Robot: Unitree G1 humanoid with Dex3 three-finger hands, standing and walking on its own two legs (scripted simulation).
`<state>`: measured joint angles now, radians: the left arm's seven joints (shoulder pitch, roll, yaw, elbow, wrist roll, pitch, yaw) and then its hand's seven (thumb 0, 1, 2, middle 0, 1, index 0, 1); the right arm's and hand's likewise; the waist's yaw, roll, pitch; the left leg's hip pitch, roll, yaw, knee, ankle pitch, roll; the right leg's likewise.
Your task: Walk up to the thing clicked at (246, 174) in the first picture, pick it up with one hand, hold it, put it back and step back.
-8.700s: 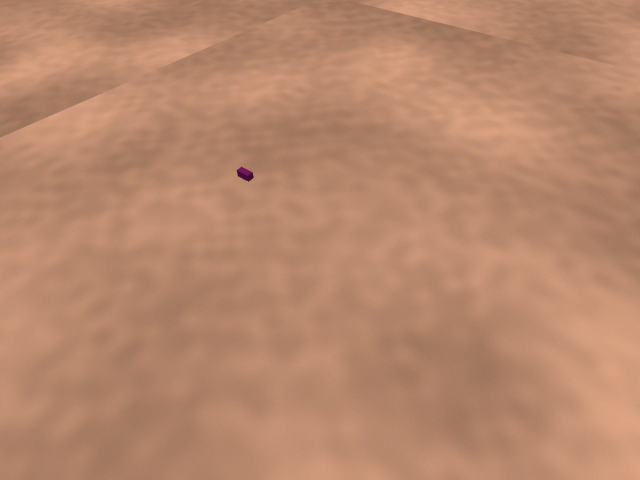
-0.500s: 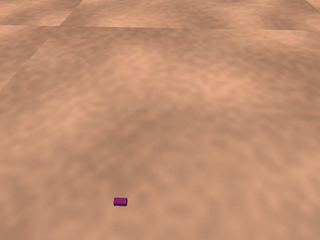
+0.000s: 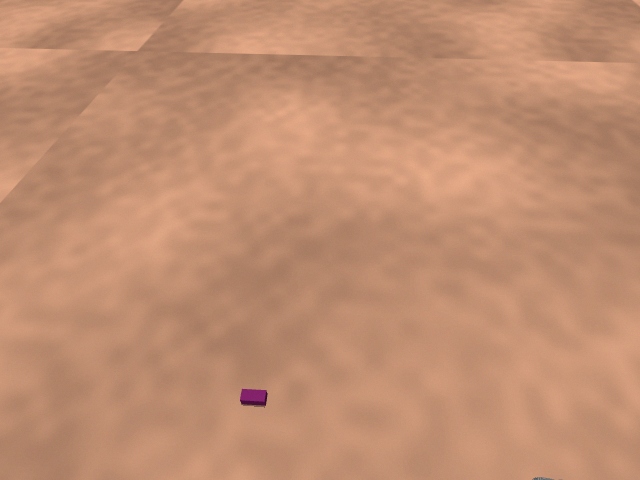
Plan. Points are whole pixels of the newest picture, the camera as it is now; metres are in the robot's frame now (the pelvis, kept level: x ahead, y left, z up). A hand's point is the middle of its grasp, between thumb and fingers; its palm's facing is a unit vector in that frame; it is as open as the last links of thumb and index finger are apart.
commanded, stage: stand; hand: left
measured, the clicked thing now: (253, 397) +0.50 +0.24 -0.76
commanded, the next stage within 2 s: none
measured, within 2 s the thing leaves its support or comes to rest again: neither
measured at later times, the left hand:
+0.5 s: hand out of the picture +0.05 +0.26 -0.15, palm faces -0.02 -0.94 -0.34, open 7.4 cm
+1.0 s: hand out of the picture +0.08 +0.25 -0.15, palm faces -0.03 -0.94 -0.34, open 7.4 cm
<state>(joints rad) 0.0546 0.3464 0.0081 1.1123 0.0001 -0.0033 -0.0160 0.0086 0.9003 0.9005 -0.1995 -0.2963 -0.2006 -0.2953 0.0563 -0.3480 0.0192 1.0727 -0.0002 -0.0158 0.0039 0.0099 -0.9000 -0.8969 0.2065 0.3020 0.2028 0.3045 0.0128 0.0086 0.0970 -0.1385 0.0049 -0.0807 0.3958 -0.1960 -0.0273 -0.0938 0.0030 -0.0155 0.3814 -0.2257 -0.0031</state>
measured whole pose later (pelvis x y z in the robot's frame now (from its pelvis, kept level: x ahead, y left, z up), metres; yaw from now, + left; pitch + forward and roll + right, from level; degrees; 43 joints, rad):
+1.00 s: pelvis +0.00 +0.00 +0.00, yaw +0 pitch -2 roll +0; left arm 0.10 0.35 0.00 1.14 0.01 -0.01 -0.01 0.01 0.90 0.90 -0.20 -0.30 -0.20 -0.30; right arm 0.10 -0.36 0.02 1.14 0.00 -0.01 0.01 0.01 -0.90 -0.90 0.21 0.30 0.20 0.30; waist 0.00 0.01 0.06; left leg -0.13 0.01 -0.08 0.33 -0.16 -0.03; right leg -0.10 0.00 -0.01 0.33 -0.19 0.00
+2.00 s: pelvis +0.00 +0.00 +0.00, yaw +0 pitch -2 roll +0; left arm 0.12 0.35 0.00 1.13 0.01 -0.01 -0.01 0.01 0.90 0.90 -0.20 -0.30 -0.20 -0.30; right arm 0.12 -0.36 0.02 1.13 0.00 -0.01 0.01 0.01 -0.90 -0.90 0.21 0.30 0.20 0.30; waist 0.00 0.01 0.06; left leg -0.13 0.01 -0.07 0.33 -0.16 -0.03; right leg -0.09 0.00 -0.01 0.32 -0.20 0.00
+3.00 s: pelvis +0.02 +0.00 +0.00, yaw +0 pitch -2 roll +0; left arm 0.11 0.35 0.00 1.12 0.01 0.00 -0.01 0.01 0.90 0.90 -0.20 -0.30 -0.20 -0.30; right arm 0.11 -0.36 0.02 1.12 0.00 -0.01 0.00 0.01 -0.90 -0.90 0.21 0.30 0.20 0.30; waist 0.00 0.01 0.06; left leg -0.11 0.01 -0.07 0.32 -0.18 -0.03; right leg -0.07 0.00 -0.01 0.32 -0.21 0.00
